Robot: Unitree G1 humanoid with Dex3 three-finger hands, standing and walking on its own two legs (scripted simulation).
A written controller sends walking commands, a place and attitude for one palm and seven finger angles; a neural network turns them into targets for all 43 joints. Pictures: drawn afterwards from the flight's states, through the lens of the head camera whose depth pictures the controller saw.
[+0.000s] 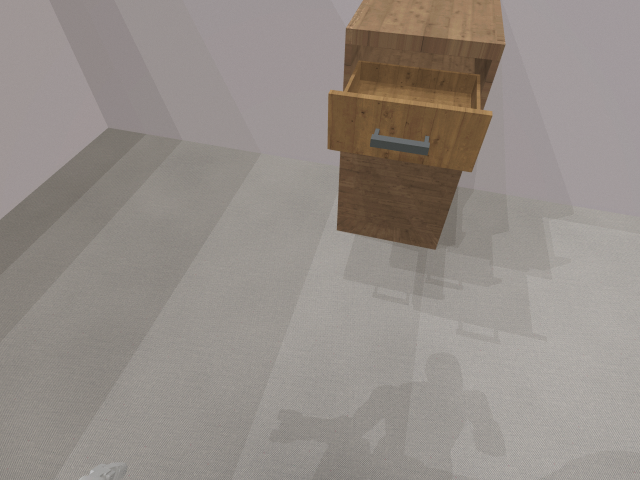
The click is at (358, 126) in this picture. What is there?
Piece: drawer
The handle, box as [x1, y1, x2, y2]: [370, 128, 429, 155]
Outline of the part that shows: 371,136 370,146 426,155 429,145 428,136 425,136 423,142 382,136 378,134 379,129 376,128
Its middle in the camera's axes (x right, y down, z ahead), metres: +0.19 -0.24 +0.94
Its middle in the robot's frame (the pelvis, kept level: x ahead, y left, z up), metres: +0.87 -0.15 -0.06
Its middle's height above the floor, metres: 0.71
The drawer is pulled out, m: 0.29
